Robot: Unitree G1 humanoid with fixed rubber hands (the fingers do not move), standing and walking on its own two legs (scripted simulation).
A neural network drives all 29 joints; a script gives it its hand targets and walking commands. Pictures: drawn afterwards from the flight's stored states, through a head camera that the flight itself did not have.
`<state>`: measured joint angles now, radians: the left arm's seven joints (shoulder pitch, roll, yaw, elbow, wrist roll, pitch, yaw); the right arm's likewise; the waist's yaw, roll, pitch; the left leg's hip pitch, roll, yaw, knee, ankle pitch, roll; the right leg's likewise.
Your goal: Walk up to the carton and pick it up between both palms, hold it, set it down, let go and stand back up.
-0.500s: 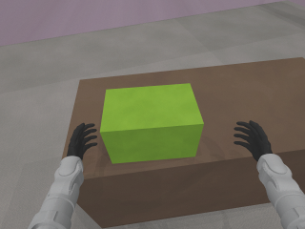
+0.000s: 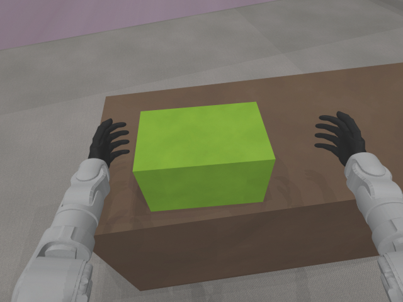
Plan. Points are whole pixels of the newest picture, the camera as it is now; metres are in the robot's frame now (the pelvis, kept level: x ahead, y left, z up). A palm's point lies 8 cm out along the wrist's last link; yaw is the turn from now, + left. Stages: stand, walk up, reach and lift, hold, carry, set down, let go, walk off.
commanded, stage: reach and lift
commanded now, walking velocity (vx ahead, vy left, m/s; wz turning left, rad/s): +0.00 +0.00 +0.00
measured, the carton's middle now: (202, 157) +0.49 +0.03 -0.03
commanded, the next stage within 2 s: none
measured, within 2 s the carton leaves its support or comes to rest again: neither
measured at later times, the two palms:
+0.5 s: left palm (100, 123) +0.46 +0.23 +0.14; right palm (347, 111) +0.46 -0.27 +0.14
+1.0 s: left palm (115, 158) +0.45 +0.23 +0.03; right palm (322, 146) +0.45 -0.25 +0.04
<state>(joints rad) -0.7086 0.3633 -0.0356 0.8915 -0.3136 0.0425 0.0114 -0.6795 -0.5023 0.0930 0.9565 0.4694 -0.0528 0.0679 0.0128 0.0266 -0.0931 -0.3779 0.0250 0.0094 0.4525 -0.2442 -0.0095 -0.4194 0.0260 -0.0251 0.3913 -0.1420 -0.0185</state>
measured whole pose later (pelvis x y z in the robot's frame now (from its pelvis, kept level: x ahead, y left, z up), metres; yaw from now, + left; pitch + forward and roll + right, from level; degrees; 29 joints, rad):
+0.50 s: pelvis -0.01 -0.01 -0.01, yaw +1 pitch +18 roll -1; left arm -1.13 0.42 -0.17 1.25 -0.41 0.03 0.01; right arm -1.09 -0.55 0.18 1.26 0.53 -0.01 0.07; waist 0.02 0.02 -0.18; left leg -0.60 0.03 -0.01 0.52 -0.24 -0.02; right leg -0.64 0.03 -0.04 0.45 -0.13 -0.03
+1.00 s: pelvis -0.02 -0.01 -0.03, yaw +1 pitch +28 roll -1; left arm -1.11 0.38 -0.23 1.47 -0.43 -0.27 0.01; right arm -1.05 -0.44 0.16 1.37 0.50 -0.22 0.07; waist 0.00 0.01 -0.24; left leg -0.88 0.02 -0.03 0.66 -0.27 -0.03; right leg -0.91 0.02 -0.06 0.59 -0.17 -0.03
